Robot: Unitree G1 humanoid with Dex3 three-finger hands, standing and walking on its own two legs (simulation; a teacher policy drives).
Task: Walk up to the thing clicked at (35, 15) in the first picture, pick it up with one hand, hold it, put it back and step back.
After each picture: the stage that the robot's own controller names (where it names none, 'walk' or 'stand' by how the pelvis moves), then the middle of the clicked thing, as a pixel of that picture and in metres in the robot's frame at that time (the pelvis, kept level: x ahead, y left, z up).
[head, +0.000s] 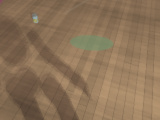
stand; (35, 18) +1.83 +0.63 -0.72
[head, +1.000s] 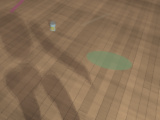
walk; (52, 26) +1.73 +0.29 -0.69
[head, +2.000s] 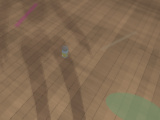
walk; (65, 51) +1.14 +0.11 -0.71
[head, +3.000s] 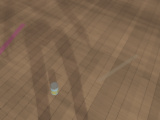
walk; (54, 88) +0.71 +0.17 -0.71
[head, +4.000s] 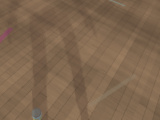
walk; (36, 114) +0.44 +0.23 -0.71
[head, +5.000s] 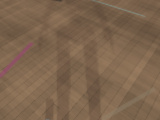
stand; out of the picture +0.43 +0.26 -0.72
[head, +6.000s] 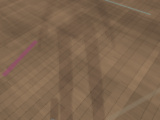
stand; out of the picture +0.42 +0.22 -0.72
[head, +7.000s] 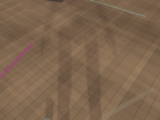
stand; out of the picture +0.45 +0.27 -0.73
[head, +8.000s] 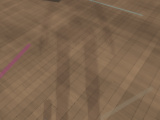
stand; out of the picture +0.43 +0.29 -0.73
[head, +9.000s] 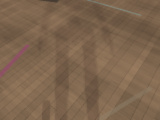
stand; out of the picture +0.42 +0.30 -0.73
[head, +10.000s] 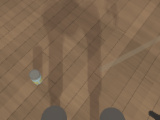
go down; (36, 77) +0.47 +0.28 -0.52
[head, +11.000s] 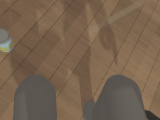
go down; (3, 41) +0.51 +0.32 -0.30
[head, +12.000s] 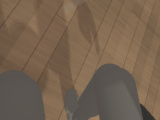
close in; out of the picture +0.48 +0.35 -0.26
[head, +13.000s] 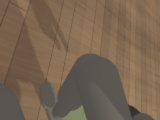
close; out of the picture +0.47 +0.38 -0.23
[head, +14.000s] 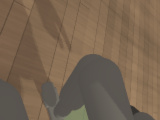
lift; out of the picture +0.46 +0.37 -0.23
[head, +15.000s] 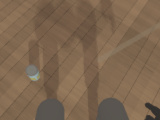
close; (33, 72) +0.48 +0.27 -0.46
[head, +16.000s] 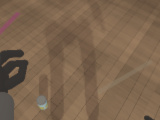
close; (42, 102) +0.47 +0.25 -0.59
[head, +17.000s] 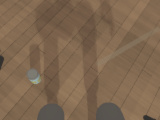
stand; (34, 76) +0.47 +0.26 -0.49
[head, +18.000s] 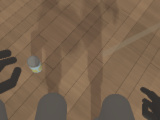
hold; (35, 64) +0.49 +0.26 -0.43
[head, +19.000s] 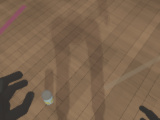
hold; (47, 97) +0.46 +0.24 -0.57
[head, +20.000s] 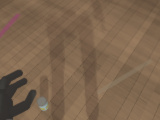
hold; (43, 103) +0.45 +0.26 -0.63
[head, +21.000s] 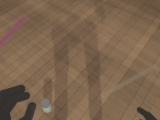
stand; (46, 105) +0.46 +0.25 -0.62
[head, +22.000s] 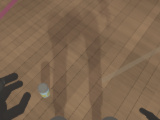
close; (44, 90) +0.47 +0.25 -0.56
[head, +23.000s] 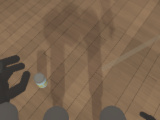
close; (40, 80) +0.48 +0.26 -0.50
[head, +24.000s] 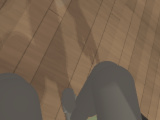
stand; out of the picture +0.49 +0.33 -0.24
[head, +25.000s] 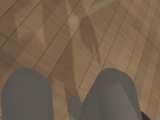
lift; out of the picture +0.48 +0.33 -0.25
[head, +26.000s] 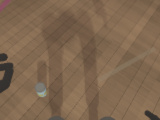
hold; (41, 89) +0.48 +0.25 -0.55
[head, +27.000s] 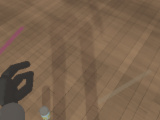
close; (45, 113) +0.45 +0.26 -0.67
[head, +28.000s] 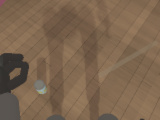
hold; (40, 87) +0.47 +0.26 -0.55
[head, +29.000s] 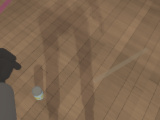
crouch; (38, 93) +0.48 +0.25 -0.60
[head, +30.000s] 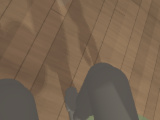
lower; out of the picture +0.50 +0.32 -0.27
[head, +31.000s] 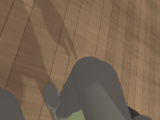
lower; out of the picture +0.48 +0.37 -0.24
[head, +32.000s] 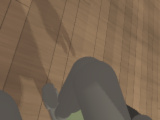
lower; out of the picture +0.48 +0.37 -0.24
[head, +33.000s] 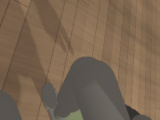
lower; out of the picture +0.48 +0.37 -0.24
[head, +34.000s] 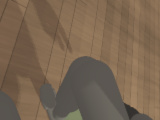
lower; out of the picture +0.48 +0.37 -0.24
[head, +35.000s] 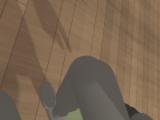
open; out of the picture +0.48 +0.37 -0.24
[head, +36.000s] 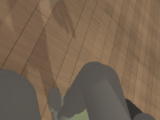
stand; out of the picture +0.49 +0.34 -0.27
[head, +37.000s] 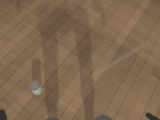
stand; (35, 87) +0.48 +0.26 -0.57
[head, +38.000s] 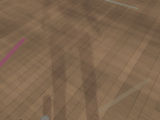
stand; out of the picture +0.45 +0.25 -0.67
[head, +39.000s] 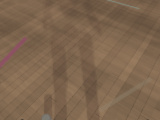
stand; out of the picture +0.46 +0.25 -0.67
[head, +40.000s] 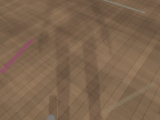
stand; out of the picture +0.46 +0.24 -0.71
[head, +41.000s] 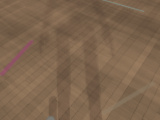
stand; out of the picture +0.45 +0.25 -0.73
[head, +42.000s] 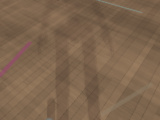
stand; out of the picture +0.44 +0.26 -0.73
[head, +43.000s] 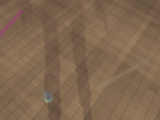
walk; (48, 96) +0.49 +0.19 -0.71
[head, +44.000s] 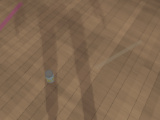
walk; (49, 76) +0.66 +0.26 -0.70
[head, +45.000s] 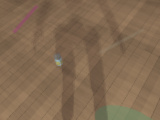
walk; (58, 59) +0.95 +0.31 -0.71
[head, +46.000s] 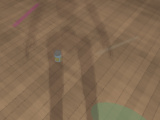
stand; (58, 56) +1.05 +0.22 -0.71
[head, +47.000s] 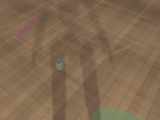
stand; (59, 63) +1.06 +0.23 -0.72
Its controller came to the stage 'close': yes
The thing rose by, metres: 0.01
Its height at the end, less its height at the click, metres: +0.00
